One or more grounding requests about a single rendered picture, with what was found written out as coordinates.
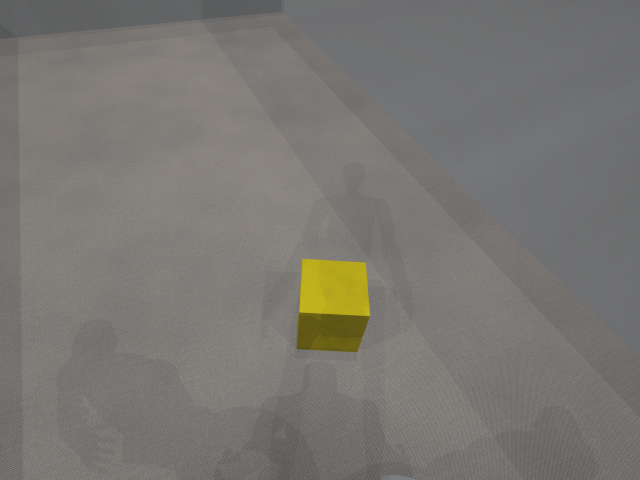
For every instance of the carton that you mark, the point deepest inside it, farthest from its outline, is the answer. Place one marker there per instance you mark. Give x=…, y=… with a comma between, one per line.
x=333, y=305

